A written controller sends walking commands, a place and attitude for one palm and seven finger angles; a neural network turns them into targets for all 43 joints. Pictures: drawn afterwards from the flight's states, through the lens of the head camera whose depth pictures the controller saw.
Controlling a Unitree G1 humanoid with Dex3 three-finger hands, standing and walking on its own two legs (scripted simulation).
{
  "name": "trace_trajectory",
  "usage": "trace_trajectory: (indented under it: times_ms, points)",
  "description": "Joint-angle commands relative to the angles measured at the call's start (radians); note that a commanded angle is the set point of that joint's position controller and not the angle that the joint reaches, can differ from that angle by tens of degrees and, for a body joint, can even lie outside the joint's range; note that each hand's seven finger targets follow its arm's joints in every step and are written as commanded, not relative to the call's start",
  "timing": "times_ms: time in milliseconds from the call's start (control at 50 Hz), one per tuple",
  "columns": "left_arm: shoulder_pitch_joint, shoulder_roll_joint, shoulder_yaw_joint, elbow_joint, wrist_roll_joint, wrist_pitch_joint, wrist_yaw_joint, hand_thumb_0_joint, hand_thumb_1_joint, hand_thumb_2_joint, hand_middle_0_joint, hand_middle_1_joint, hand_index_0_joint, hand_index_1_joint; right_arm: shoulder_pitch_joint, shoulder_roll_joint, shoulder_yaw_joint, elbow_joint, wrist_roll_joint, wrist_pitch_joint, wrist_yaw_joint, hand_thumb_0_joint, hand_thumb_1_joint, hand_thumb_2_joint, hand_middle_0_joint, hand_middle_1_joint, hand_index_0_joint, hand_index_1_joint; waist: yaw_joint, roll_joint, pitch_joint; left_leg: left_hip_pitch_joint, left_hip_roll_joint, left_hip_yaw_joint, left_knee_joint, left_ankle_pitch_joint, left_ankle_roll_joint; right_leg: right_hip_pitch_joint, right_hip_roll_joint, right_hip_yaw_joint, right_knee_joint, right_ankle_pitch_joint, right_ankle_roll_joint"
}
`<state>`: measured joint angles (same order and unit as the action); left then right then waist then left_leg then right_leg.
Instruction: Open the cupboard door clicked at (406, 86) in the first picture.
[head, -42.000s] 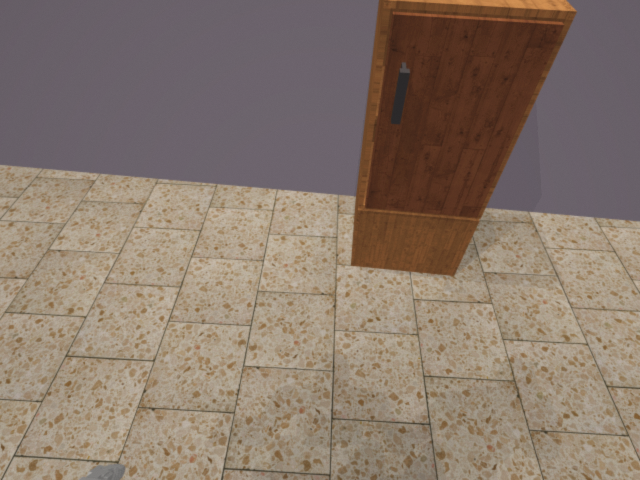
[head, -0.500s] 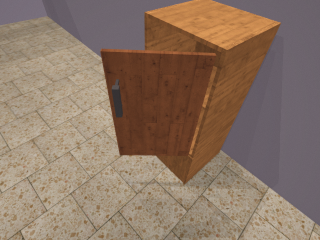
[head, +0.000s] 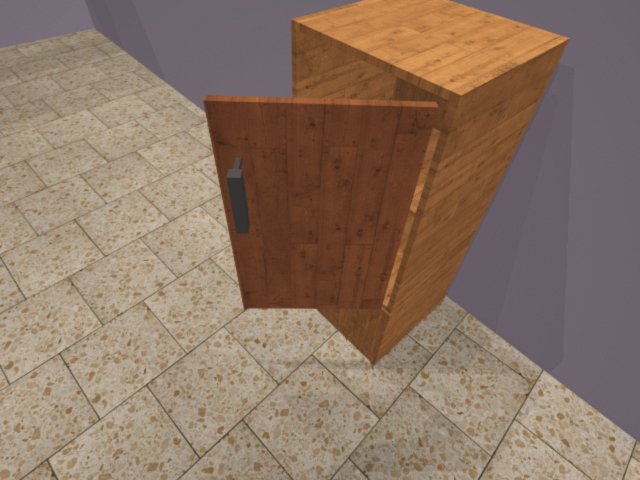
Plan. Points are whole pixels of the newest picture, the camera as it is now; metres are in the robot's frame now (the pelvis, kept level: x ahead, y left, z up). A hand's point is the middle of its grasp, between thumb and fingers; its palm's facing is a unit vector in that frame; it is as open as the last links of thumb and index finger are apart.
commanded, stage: raise the hand with hooked fingers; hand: left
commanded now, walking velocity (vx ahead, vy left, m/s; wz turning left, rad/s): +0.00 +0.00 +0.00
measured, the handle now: (240, 195) +0.58 +0.18 +0.00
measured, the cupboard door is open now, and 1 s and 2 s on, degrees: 49 49 49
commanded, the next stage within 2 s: none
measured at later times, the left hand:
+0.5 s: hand (196, 457) +0.17 +0.17 -0.07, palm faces +0.17 -0.99 +0.00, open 8.8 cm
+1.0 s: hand (168, 375) +0.25 +0.22 -0.02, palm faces +0.11 -0.99 -0.08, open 11.8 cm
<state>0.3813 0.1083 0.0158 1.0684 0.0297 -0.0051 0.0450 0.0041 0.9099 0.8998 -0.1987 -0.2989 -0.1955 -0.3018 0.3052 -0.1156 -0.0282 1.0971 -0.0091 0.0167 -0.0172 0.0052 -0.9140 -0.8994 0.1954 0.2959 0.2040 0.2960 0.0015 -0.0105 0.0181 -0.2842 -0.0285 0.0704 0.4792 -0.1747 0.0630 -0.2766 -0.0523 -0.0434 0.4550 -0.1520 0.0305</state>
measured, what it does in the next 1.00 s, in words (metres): lowers itself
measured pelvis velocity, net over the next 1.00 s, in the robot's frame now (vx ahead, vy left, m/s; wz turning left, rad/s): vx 0.05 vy -0.03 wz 0.07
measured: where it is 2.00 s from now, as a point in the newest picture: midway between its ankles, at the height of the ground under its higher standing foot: outside the picture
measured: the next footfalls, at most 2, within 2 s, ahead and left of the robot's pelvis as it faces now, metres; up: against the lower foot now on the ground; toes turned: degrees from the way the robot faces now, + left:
none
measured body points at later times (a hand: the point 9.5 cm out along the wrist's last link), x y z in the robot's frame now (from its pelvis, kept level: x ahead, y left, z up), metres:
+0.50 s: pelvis +0.01 -0.03 -0.09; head +0.04 +0.00 +0.36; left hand +0.15 +0.22 -0.07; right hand +0.27 -0.26 -0.09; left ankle +0.06 +0.08 -0.74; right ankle +0.06 -0.14 -0.74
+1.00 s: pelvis +0.05 -0.03 -0.08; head +0.12 -0.02 +0.37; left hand +0.24 +0.27 -0.02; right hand +0.22 -0.27 -0.16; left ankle +0.06 +0.08 -0.74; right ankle +0.06 -0.14 -0.74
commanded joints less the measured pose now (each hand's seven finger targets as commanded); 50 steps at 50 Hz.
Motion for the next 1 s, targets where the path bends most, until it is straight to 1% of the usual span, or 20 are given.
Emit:
trace_trajectory:
  times_ms: [0,20,40,60,80,100,120,180,240,260,280,340,400,460,560,600,700,800,900,980]
  points:
    - [0.094,0.070,0.013,-0.024,0.004,-0.012,0.001,0.000,0.900,0.900,-0.200,-0.300,-0.200,-0.300,0.039,-0.107,-0.018,-0.034,-0.002,-0.021,-0.001,0.000,-0.900,-0.900,0.200,0.300,0.200,0.300,0.003,0.016,0.080,-0.080,0.135,-0.172,-0.208,-0.291,-0.023,0.004,-0.040,0.072,-0.084,-0.148,-0.036]
    - [0.115,0.136,0.001,0.007,0.011,-0.003,0.031,0.000,0.900,0.900,-0.200,-0.300,-0.200,-0.300,-0.084,-0.156,-0.016,-0.117,0.000,-0.021,0.006,0.000,-0.900,-0.900,0.200,0.300,0.200,0.300,0.048,-0.044,0.092,-0.092,0.104,-0.022,0.002,-0.244,-0.073,0.005,-0.046,0.032,-0.060,-0.166,-0.043]
    - [-0.683,0.290,0.015,-1.667,-0.208,-0.237,0.042,0.000,0.877,0.890,-0.202,-0.315,-0.202,-0.315,-0.063,-0.306,0.007,-0.526,0.045,-0.184,-0.042,0.000,-0.900,-0.900,0.200,0.300,0.200,0.300,-0.136,0.190,-0.431,0.224,0.036,-0.060,-0.082,-0.141,-0.056,0.050,0.045,-0.040,0.077,-0.138,-0.058]
    - [-0.280,0.264,0.065,-1.390,-0.143,-0.183,0.118,0.000,0.853,0.880,-0.203,-0.330,-0.203,-0.330,-0.114,-0.233,0.036,-0.427,0.062,-0.288,-0.074,0.000,-0.900,-0.900,0.200,0.300,0.200,0.300,-0.026,0.254,-0.391,0.153,0.084,-0.126,-0.132,-0.325,-0.066,-0.008,0.061,-0.054,0.151,-0.220,-0.075]
    - [0.028,0.115,-0.026,-1.190,-0.143,-0.049,0.155,0.000,0.830,0.870,-0.205,-0.345,-0.205,-0.345,-0.105,-0.191,0.030,-0.426,0.085,-0.322,-0.064,0.000,-0.900,-0.900,0.200,0.300,0.200,0.300,-0.039,0.199,-0.172,-0.043,0.095,-0.198,-0.185,-0.475,-0.086,-0.116,0.078,-0.083,0.182,-0.278,-0.057]
    - [0.073,-0.034,-0.122,-1.157,-0.179,-0.024,0.147,0.000,0.807,0.860,-0.207,-0.360,-0.207,-0.360,-0.081,-0.208,0.017,-0.401,0.101,-0.337,-0.062,0.000,-0.900,-0.900,0.200,0.300,0.200,0.300,-0.051,0.105,-0.040,-0.104,0.070,-0.175,-0.145,-0.471,-0.071,-0.154,0.079,-0.080,0.169,-0.244,-0.055]
    - [0.028,-0.038,-0.151,-1.281,-0.211,-0.079,0.129,0.000,0.783,0.850,-0.208,-0.375,-0.208,-0.375,-0.101,-0.235,0.008,-0.459,0.100,-0.365,-0.066,0.000,-0.900,-0.900,0.200,0.300,0.200,0.300,-0.055,0.099,0.027,-0.127,0.058,-0.172,-0.076,-0.440,-0.060,-0.180,0.070,-0.068,0.143,-0.273,-0.051]
    - [0.041,0.004,-0.092,-1.123,-0.195,-0.244,0.079,0.000,0.713,0.820,-0.213,-0.420,-0.213,-0.420,-0.114,-0.264,-0.013,-0.517,0.049,-0.397,-0.043,0.000,-0.900,-0.900,0.200,0.300,0.200,0.300,-0.076,-0.102,0.044,-0.255,0.017,-0.159,0.128,-0.416,-0.068,-0.353,0.059,-0.053,0.171,-0.435,-0.043]
    - [0.245,0.028,0.017,-0.960,-0.232,-0.485,-0.104,0.000,0.643,0.790,-0.218,-0.465,-0.218,-0.465,-0.157,-0.251,-0.053,-0.595,0.016,-0.387,0.006,0.000,-0.900,-0.900,0.200,0.300,0.200,0.300,0.023,-0.274,-0.052,-0.454,0.005,-0.080,0.343,-0.340,-0.080,-0.473,0.051,-0.017,0.294,-0.565,-0.055]
    - [0.266,0.071,0.064,-0.957,-0.241,-0.557,-0.179,0.000,0.620,0.780,-0.220,-0.480,-0.220,-0.480,-0.178,-0.257,-0.065,-0.634,0.013,-0.371,0.021,0.000,-0.900,-0.900,0.200,0.300,0.200,0.300,0.032,-0.257,-0.072,-0.493,-0.003,-0.065,0.394,-0.326,-0.080,-0.467,0.049,0.006,0.323,-0.567,-0.063]
    - [0.295,0.151,0.145,-0.904,-0.233,-0.589,-0.239,0.000,0.597,0.770,-0.222,-0.495,-0.222,-0.495,-0.185,-0.265,-0.079,-0.666,0.018,-0.349,0.037,0.000,-0.900,-0.900,0.200,0.300,0.200,0.300,0.047,-0.139,-0.083,-0.500,-0.012,-0.057,0.421,-0.315,-0.082,-0.447,0.044,0.029,0.349,-0.536,-0.079]
    - [0.272,0.198,0.196,-1.035,-0.260,-0.499,-0.284,0.000,0.527,0.740,-0.227,-0.540,-0.227,-0.540,-0.245,-0.262,-0.065,-0.798,0.053,-0.285,0.026,0.000,-0.900,-0.900,0.200,0.300,0.200,0.300,0.089,-0.001,-0.157,-0.541,-0.021,-0.067,0.364,-0.464,-0.062,-0.443,0.048,0.024,0.414,-0.571,-0.074]
    - [0.143,0.234,0.222,-1.312,-0.298,-0.477,-0.239,0.000,0.457,0.710,-0.232,-0.585,-0.232,-0.585,-0.214,-0.242,-0.056,-0.843,0.050,-0.249,-0.004,0.000,-0.900,-0.900,0.200,0.300,0.200,0.300,0.067,0.084,-0.221,-0.535,-0.003,-0.089,0.407,-0.434,-0.050,-0.463,0.059,0.052,0.442,-0.526,-0.073]
    - [0.050,0.247,0.223,-1.517,-0.286,-0.574,-0.191,0.000,0.387,0.680,-0.237,-0.630,-0.237,-0.630,-0.149,-0.218,-0.053,-0.804,0.036,-0.254,-0.011,0.000,-0.900,-0.900,0.200,0.300,0.200,0.300,0.016,0.151,-0.331,-0.457,0.021,-0.106,0.501,-0.227,-0.038,-0.503,0.080,0.031,0.497,-0.317,-0.073]
    - [-0.026,0.222,0.137,-1.420,-0.297,-0.619,-0.321,0.000,0.270,0.630,-0.245,-0.705,-0.245,-0.705,-0.117,-0.254,-0.035,-0.713,0.032,-0.296,-0.019,0.000,-0.900,-0.900,0.200,0.300,0.200,0.300,-0.074,0.136,-0.296,-0.490,0.032,-0.138,0.589,-0.217,-0.032,-0.619,0.089,0.020,0.516,-0.299,-0.064]
    - [-0.008,0.255,0.178,-1.322,-0.317,-0.539,-0.390,0.000,0.223,0.610,-0.248,-0.735,-0.248,-0.735,-0.115,-0.265,-0.034,-0.700,0.044,-0.298,-0.032,0.000,-0.900,-0.900,0.200,0.300,0.200,0.300,-0.066,0.087,-0.311,-0.519,0.029,-0.134,0.595,-0.217,-0.029,-0.576,0.087,0.029,0.497,-0.300,-0.061]
    - [0.081,0.332,0.369,-1.296,-0.399,-0.347,-0.438,0.000,0.107,0.560,-0.257,-0.810,-0.257,-0.810,-0.145,-0.242,-0.038,-0.718,0.059,-0.278,-0.051,0.000,-0.900,-0.900,0.200,0.300,0.200,0.300,0.030,0.019,-0.486,-0.498,0.018,-0.110,0.566,-0.045,-0.030,-0.320,0.065,0.060,0.465,-0.116,-0.043]
    - [0.091,0.310,0.402,-1.299,-0.412,-0.377,-0.382,0.000,-0.010,0.510,-0.265,-0.885,-0.265,-0.885,-0.146,-0.217,-0.040,-0.698,0.047,-0.275,-0.048,0.000,-0.900,-0.900,0.200,0.300,0.200,0.300,0.041,0.002,-0.457,-0.465,0.021,-0.116,0.531,0.050,-0.042,-0.298,0.061,0.026,0.492,0.062,-0.037]
    - [0.027,0.314,0.372,-1.219,-0.398,-0.425,-0.408,0.000,-0.127,0.460,-0.273,-0.960,-0.273,-0.960,-0.110,-0.249,-0.046,-0.688,0.046,-0.278,-0.043,0.000,-0.900,-0.900,0.200,0.300,0.200,0.300,0.000,-0.003,-0.384,-0.457,0.022,-0.112,0.521,0.017,-0.040,-0.379,0.065,0.016,0.480,-0.009,-0.037]
    - [-0.046,0.374,0.413,-1.203,-0.421,-0.432,-0.440,0.000,-0.220,0.420,-0.280,-1.020,-0.280,-1.020,-0.093,-0.270,-0.045,-0.697,0.052,-0.281,-0.049,0.000,-0.900,-0.900,0.200,0.300,0.200,0.300,0.003,0.034,-0.365,-0.446,0.018,-0.107,0.499,-0.016,-0.038,-0.377,0.069,0.022,0.453,-0.083,-0.049]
